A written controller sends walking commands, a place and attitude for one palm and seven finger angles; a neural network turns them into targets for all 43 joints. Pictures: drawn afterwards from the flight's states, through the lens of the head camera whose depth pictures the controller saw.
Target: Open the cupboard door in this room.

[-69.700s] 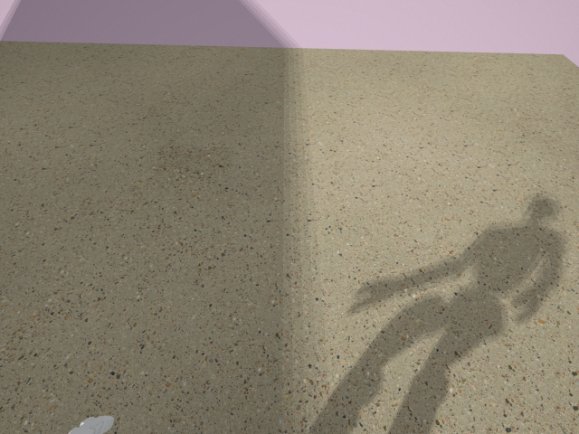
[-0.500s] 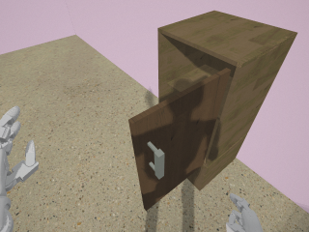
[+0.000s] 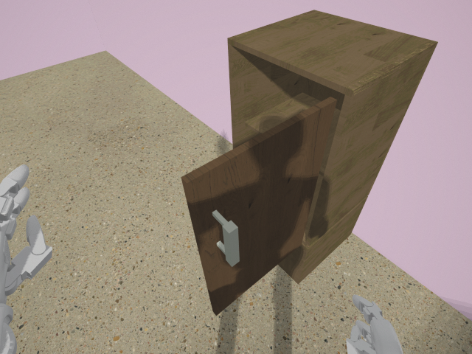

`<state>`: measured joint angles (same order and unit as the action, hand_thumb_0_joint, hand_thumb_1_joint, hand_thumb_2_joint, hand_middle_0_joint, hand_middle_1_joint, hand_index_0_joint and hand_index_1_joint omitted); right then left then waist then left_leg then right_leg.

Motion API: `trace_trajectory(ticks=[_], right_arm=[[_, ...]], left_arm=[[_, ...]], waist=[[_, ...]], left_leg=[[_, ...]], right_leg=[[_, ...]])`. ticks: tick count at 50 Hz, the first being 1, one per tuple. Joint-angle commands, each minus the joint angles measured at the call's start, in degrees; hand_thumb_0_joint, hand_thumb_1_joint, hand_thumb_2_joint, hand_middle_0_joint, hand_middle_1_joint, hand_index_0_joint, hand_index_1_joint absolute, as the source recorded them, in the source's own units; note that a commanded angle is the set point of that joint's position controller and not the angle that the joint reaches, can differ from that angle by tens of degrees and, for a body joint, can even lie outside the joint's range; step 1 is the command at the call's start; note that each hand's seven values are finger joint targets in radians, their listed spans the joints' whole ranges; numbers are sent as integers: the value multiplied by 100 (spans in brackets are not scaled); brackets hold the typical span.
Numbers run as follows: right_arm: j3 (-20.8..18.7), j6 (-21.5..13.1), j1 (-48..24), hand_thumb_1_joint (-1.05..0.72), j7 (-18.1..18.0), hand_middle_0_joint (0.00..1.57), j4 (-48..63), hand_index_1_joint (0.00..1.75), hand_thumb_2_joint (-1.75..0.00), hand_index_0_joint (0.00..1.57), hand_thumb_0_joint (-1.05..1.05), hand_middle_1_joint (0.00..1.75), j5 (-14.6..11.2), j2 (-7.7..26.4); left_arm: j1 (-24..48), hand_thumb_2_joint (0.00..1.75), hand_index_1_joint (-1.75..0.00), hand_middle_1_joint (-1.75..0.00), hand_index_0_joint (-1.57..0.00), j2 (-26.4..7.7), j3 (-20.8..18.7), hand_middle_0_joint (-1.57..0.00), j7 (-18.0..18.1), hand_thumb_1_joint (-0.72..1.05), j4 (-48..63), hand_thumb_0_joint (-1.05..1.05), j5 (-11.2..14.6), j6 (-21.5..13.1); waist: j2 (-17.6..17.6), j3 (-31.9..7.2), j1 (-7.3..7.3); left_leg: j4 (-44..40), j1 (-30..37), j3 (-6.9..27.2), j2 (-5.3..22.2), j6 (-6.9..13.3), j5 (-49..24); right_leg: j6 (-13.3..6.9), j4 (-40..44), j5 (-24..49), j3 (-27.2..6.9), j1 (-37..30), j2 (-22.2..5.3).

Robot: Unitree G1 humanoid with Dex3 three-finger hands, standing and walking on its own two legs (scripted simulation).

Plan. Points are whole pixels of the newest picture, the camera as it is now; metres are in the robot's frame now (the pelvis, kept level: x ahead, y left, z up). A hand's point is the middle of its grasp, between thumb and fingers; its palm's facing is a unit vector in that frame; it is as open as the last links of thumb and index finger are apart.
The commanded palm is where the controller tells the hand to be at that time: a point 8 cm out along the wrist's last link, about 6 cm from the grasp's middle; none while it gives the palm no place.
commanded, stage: step back with the hand held close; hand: left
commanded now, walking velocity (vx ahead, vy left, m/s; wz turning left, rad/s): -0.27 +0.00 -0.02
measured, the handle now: (225, 238) +0.34 +0.06 -0.02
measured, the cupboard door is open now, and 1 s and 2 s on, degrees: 89 89 89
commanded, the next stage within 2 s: stop stepping back and stand still in 1.04 s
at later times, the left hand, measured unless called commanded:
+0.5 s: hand (3, 298) +0.14 +0.29 +0.15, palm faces +0.41 -0.76 -0.51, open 7.4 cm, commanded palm +0.08 +0.32 +0.17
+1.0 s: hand out of the picture +0.09 +0.30 +0.16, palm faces +0.43 -0.77 -0.47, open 7.4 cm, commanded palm +0.03 +0.32 +0.17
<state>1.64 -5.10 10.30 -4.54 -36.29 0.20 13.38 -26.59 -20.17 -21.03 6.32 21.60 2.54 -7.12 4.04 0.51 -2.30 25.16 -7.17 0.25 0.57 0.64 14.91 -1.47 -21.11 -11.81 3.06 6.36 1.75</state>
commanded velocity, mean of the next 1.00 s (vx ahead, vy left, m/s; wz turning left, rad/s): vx -0.31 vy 0.00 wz -0.01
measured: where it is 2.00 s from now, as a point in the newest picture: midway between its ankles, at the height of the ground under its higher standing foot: outside the picture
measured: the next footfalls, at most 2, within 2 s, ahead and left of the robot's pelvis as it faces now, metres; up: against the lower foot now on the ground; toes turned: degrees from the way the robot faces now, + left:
right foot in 1.02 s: -0.22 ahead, -0.07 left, +0.00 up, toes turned -1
left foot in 1.26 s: -0.08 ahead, +0.09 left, +0.00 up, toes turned -1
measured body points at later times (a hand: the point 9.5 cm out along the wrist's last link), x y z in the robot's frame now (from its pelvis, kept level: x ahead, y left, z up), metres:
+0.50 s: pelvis -0.07 +0.03 -0.01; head -0.05 +0.03 +0.44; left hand +0.11 +0.33 +0.18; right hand +0.11 -0.22 -0.08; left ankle -0.01 +0.11 -0.74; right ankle +0.00 -0.10 -0.74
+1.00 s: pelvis -0.12 +0.03 -0.01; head -0.08 +0.05 +0.44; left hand +0.06 +0.33 +0.18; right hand +0.06 -0.20 -0.09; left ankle -0.01 +0.11 -0.74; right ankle -0.24 -0.09 -0.73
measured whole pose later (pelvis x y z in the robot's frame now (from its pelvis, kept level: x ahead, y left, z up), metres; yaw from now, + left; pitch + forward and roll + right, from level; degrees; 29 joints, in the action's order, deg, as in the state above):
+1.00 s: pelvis -0.12 +0.03 -0.01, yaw -1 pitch +5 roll -2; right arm 1.3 -7.7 10.0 -3.2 -37.0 2.3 10.2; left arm -31.2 -24.8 -26.3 9.5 31.1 2.1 -12.6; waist -1.6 -1.2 -1.4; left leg 25.6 -27.7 -1.2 0.1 2.8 3.1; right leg -0.3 -32.4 -21.7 -1.7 9.7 3.8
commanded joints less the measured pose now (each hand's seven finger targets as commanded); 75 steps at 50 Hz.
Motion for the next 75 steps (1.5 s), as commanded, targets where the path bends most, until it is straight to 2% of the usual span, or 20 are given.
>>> trace_trajectory(ticks=[1,11,25,32,35,38,41,44,47,51,54,56,58,60,62,64,67,70,73,75], right_arm=[[-324,-149,-625,-90,-61,20,997,30,-90,20,0,30,-2,653],[-432,80,-640,-90,-165,20,1250,30,-90,20,0,30,-78,653],[-453,-174,-452,-90,-147,20,1338,30,-90,20,0,30,-26,802],[-417,-283,-234,-90,-96,20,1112,30,-90,20,0,30,14,694],[-412,-267,-316,-90,-135,20,1040,30,-90,20,0,30,32,726],[-417,-359,-494,-90,-170,20,1182,30,-90,20,0,30,47,822],[-481,-463,-488,-90,-108,20,1134,30,-90,20,0,30,107,653],[-450,-575,-385,-90,-7,20,877,30,-90,20,0,30,157,608],[-418,-606,-384,-90,68,20,620,30,-90,20,0,30,204,664],[-431,-494,-553,-90,141,20,616,30,-90,20,0,30,181,689],[-427,-286,-658,-90,144,20,886,30,-90,20,0,30,13,528],[-364,-201,-840,-90,99,20,1112,30,-90,20,0,30,-172,504],[-302,-126,-879,-90,61,20,1177,30,-90,20,0,30,-110,397],[-224,-80,-732,-90,4,20,1152,30,-90,20,0,30,-23,421],[-244,-150,-441,-90,-94,20,999,30,-90,20,0,30,-30,626],[-335,-306,-264,-90,-118,20,977,30,-90,20,0,30,-77,749],[-313,-487,-356,-90,-139,20,958,30,-90,20,0,30,32,731],[-325,-550,-428,-90,-151,20,991,30,-90,20,0,30,61,711],[-362,-535,-363,-90,-106,20,1012,30,-90,20,0,30,64,609],[-420,-474,-288,-90,-98,20,928,30,-90,20,0,30,116,593]], left_arm=[[-45,90,-30,-30,-20,-1127,-675,-20,80,90,1237,0,1,-524],[-465,90,-30,-30,-20,-1420,-967,-20,257,90,1683,0,25,-506],[-155,90,-30,-30,-20,-1353,-1072,-20,364,90,1873,0,-250,-783],[104,90,-30,-30,-20,-1406,-981,-20,466,90,2071,0,-157,-882],[-112,90,-30,-30,-20,-1505,-1112,-20,545,90,2064,0,-121,-917],[-178,90,-30,-30,-20,-1481,-1319,-20,504,90,2345,0,-234,-1016],[-302,90,-30,-30,-20,-1440,-1286,-20,423,90,2140,0,-225,-989],[-553,90,-30,-30,-20,-1250,-1038,-20,396,90,2041,0,-86,-952],[-335,90,-30,-30,-20,-1283,-856,-20,340,90,2121,0,-11,-915],[-200,90,-30,-30,-20,-1590,-1038,-20,215,90,2275,0,71,-935],[-401,90,-30,-30,-20,-1894,-1396,-20,219,90,2348,0,176,-933],[-911,90,-30,-30,-20,-2016,-1605,-20,199,90,2043,0,221,-849],[-1201,90,-30,-30,-20,-1948,-1632,-20,197,90,1842,0,138,-758],[-991,90,-30,-30,-20,-1760,-1445,-20,231,90,1980,0,143,-648],[-734,90,-30,-30,-20,-1653,-1226,-20,324,90,1999,0,161,-607],[-493,90,-30,-30,-20,-1595,-1016,-20,365,90,1881,0,84,-626],[-225,90,-30,-30,-20,-1487,-837,-20,370,90,1983,0,27,-648],[-164,90,-30,-30,-20,-1550,-953,-20,386,90,2015,0,-76,-622],[-608,90,-30,-30,-20,-1445,-929,-20,358,90,1942,0,-71,-567],[-732,90,-30,-30,-20,-1707,-1167,-20,364,90,1964,0,-19,-579]], waist=[[-131,-491,143],[-181,-923,123],[129,-291,169],[-783,-337,289],[-224,-383,293],[1275,-528,170],[468,-600,140],[613,-615,173],[760,-1057,146],[401,-1821,94],[-613,-2171,132],[-1571,-1640,106],[-1214,-874,98],[-573,-825,266],[34,-910,335],[248,-1078,260],[683,-755,248],[756,-409,188],[265,-558,221],[-932,-625,261]], left_leg=[[-45,-146,92,127,120,-1313],[-151,-552,267,314,98,-1878],[-848,-3252,854,673,524,1988],[911,-1407,300,11,130,1192],[435,-1428,547,182,165,1319],[-1744,-3629,1995,1340,667,2862],[-1440,-2888,2018,1538,882,1654],[-1174,-1486,1645,1333,746,60],[-769,-170,1372,1260,614,-2323],[-154,897,755,990,387,-3905],[459,844,3,481,236,-3271],[1248,-347,-300,-104,44,-521],[1991,-1532,-137,-234,-14,538],[1150,-1280,-131,-100,-10,-106],[110,-95,80,220,119,-2378],[-83,566,595,692,275,-2646],[-1315,-397,1468,1003,320,43],[-2081,-1639,1354,851,128,2346],[-1374,-1333,615,370,-180,1740],[646,-415,13,-111,-195,579]], right_leg=[[-4,358,1415,-642,332,-726],[91,-274,1761,-482,135,-559],[175,-1148,35,-665,-526,-269],[-243,316,-1527,-1289,1807,-1035],[-118,0,-1509,-899,1854,-814],[256,-2487,-467,-289,-403,218],[183,-3112,-1051,-598,124,281],[112,-2061,-1525,-472,883,230],[100,-948,-1165,-446,1040,223],[124,-338,157,-500,939,113],[386,-41,2704,-742,775,-437],[546,110,4253,-887,665,-1140],[14,30,4260,-1222,684,-1488],[-253,-229,3831,-1125,527,-1324],[149,-389,2629,-659,829,-654],[363,-342,761,-527,1162,-203],[175,-835,-1081,-422,744,48],[49,-768,-1197,-240,-23,178],[-83,16,-1497,-181,53,78],[-496,1029,-2456,-1251,1391,-807]])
